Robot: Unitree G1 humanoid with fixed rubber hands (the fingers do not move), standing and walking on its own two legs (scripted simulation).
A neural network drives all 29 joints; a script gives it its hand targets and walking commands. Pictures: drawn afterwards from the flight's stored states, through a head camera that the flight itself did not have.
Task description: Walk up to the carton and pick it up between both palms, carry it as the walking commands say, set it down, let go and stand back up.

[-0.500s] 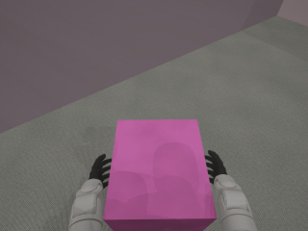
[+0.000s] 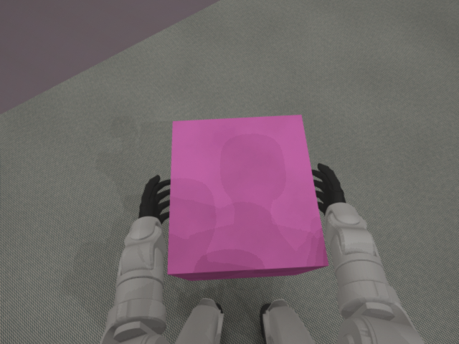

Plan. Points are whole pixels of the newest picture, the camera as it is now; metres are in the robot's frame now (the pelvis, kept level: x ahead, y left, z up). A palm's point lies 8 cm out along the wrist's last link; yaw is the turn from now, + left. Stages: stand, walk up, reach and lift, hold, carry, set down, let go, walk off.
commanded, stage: set down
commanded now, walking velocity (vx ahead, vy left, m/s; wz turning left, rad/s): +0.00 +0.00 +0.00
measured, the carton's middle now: (240, 206) +0.39 +0.02 -0.13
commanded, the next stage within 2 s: none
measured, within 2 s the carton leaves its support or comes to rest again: neither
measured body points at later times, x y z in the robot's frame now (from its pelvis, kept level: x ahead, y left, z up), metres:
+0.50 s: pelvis +0.00 -0.01 -0.07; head +0.21 -0.01 +0.33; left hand +0.39 +0.20 -0.16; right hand +0.43 -0.13 -0.16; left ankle +0.06 +0.12 -0.68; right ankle +0.06 -0.11 -0.68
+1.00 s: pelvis -0.02 -0.01 -0.15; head +0.22 -0.01 +0.22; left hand +0.41 +0.19 -0.25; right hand +0.45 -0.14 -0.25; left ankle +0.06 +0.12 -0.68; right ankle +0.06 -0.11 -0.68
